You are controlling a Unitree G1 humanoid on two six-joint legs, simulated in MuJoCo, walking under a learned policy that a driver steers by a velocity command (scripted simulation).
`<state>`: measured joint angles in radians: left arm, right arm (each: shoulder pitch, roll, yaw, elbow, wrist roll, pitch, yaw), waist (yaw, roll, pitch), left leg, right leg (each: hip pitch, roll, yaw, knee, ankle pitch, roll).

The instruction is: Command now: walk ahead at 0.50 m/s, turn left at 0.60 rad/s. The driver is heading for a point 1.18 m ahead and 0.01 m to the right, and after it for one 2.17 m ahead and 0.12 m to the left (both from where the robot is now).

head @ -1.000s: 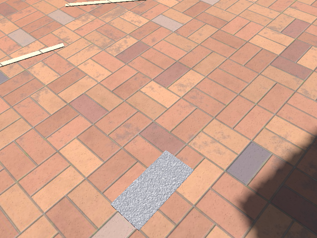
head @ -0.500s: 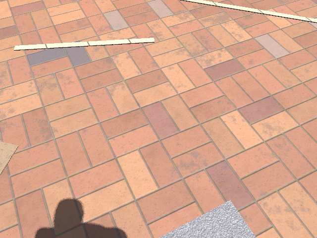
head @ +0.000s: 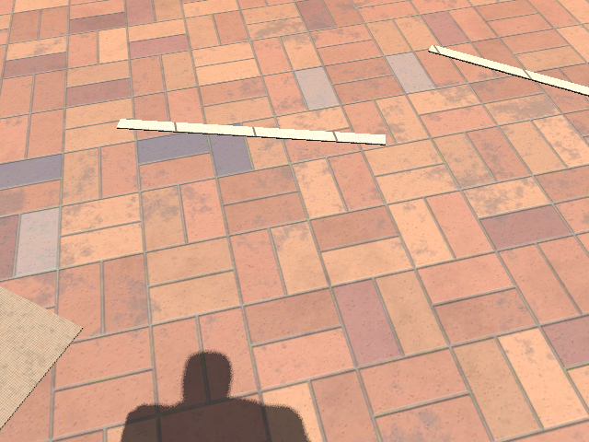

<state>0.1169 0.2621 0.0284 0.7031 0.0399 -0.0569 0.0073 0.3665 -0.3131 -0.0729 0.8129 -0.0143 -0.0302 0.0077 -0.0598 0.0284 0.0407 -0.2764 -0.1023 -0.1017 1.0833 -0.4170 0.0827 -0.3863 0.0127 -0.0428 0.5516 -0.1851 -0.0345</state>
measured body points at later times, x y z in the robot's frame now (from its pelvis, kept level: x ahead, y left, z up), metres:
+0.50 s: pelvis +0.25 +0.06 +0.00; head +0.29 +0.07 +0.45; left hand +0.20 +0.31 -0.14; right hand +0.47 -0.15 -0.10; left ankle +0.30 +0.13 -0.73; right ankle +0.12 -0.10 -0.65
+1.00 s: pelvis +0.53 +0.07 -0.01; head +0.56 +0.06 +0.44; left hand +0.66 +0.34 -0.11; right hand +0.53 -0.19 -0.15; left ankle +0.32 +0.14 -0.68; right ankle +0.63 +0.01 -0.73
